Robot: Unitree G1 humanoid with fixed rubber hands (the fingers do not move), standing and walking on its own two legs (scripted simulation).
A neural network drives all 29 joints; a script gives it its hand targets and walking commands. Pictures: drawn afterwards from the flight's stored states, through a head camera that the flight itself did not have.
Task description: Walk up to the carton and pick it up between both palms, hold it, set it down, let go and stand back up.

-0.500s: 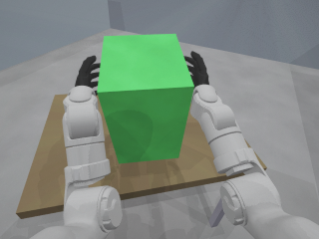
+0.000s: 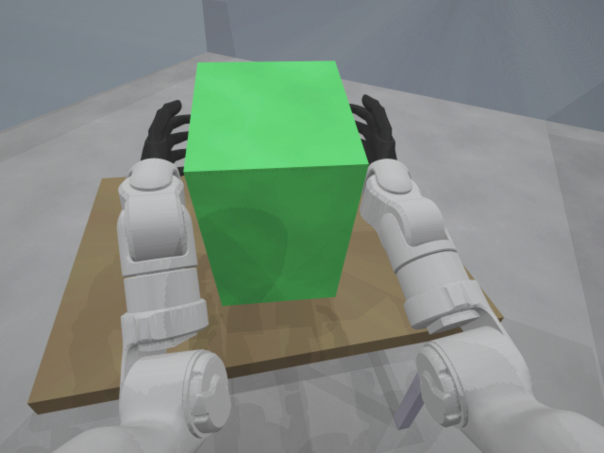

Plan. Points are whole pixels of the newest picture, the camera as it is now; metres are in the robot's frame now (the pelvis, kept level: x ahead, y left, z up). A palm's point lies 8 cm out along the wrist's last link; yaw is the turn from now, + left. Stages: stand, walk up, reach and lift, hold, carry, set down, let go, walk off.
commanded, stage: set down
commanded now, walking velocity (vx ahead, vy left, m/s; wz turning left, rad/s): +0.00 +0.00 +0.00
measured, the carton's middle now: (274, 192) +0.38 +0.01 +0.19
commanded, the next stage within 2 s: none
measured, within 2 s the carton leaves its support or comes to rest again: neither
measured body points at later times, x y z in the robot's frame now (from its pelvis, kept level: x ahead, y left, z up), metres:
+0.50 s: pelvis +0.01 +0.00 +0.00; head -0.01 +0.05 +0.45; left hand +0.39 +0.16 +0.20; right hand +0.40 -0.10 +0.20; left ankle +0.06 +0.11 -0.75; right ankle -0.02 -0.10 -0.75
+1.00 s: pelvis +0.01 +0.01 +0.00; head -0.01 +0.04 +0.45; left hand +0.41 +0.15 +0.18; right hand +0.41 -0.11 +0.19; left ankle +0.06 +0.11 -0.75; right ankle -0.02 -0.10 -0.75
